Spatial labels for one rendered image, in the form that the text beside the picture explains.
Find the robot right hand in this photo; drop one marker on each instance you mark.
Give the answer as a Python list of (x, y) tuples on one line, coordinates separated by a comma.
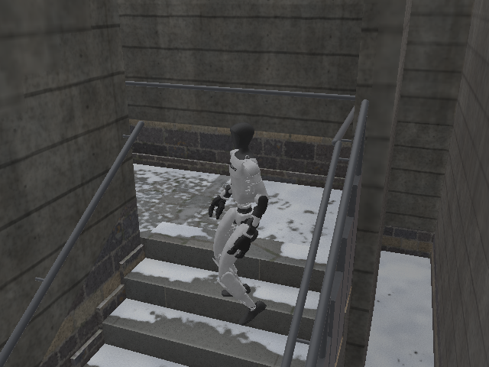
[(220, 203)]

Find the left robot forearm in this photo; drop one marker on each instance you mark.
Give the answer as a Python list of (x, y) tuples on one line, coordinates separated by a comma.
[(253, 222)]

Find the robot right foot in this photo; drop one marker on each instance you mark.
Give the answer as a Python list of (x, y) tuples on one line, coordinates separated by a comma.
[(227, 294)]

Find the robot left hand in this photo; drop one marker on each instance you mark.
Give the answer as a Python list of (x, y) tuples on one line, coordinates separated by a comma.
[(242, 243)]

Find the right robot forearm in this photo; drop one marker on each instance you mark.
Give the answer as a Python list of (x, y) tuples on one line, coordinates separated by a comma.
[(227, 192)]

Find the robot left upper arm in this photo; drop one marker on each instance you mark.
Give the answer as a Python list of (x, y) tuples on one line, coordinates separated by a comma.
[(252, 171)]

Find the left robot shin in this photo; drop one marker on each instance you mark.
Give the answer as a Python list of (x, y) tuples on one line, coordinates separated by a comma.
[(236, 289)]

